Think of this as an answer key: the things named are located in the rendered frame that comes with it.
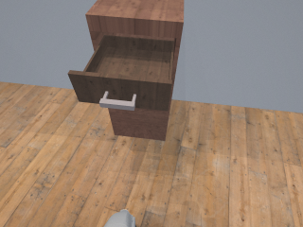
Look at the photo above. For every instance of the drawer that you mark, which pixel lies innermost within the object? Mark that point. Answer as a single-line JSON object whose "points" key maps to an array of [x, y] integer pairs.
{"points": [[124, 67]]}

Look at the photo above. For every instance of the robot left thigh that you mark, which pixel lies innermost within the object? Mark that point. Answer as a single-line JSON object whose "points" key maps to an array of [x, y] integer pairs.
{"points": [[121, 219]]}

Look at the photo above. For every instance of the handle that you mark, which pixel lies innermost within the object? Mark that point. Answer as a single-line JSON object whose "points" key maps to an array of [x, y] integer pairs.
{"points": [[117, 104]]}

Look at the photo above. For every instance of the cabinet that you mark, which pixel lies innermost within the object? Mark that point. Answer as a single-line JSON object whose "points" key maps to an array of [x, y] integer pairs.
{"points": [[145, 19]]}

